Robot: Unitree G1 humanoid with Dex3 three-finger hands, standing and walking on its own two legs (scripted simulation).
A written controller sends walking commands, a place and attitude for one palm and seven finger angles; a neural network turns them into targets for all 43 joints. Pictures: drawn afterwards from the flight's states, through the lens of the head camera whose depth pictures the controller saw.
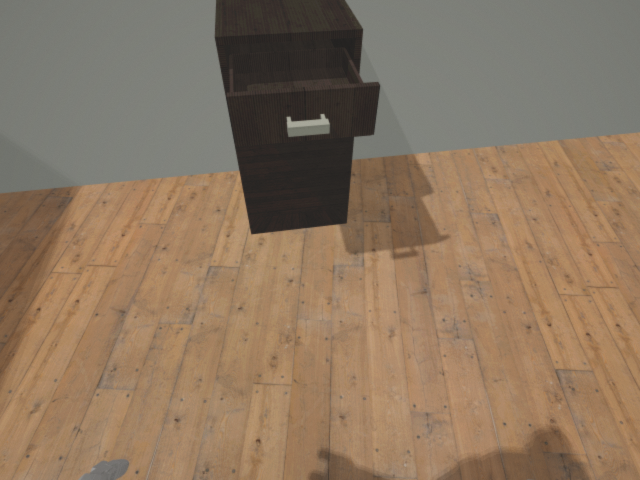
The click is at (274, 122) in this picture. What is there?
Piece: drawer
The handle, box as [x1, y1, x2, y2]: [287, 114, 329, 136]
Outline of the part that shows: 328,120 324,117 323,114 320,114 321,118 316,120 291,122 290,117 287,117 288,136 329,133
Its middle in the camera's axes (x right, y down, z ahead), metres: -0.04 -0.29 +0.96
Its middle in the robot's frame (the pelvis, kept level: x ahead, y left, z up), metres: +0.91 +0.08 -0.05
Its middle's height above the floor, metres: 0.72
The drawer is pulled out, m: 0.29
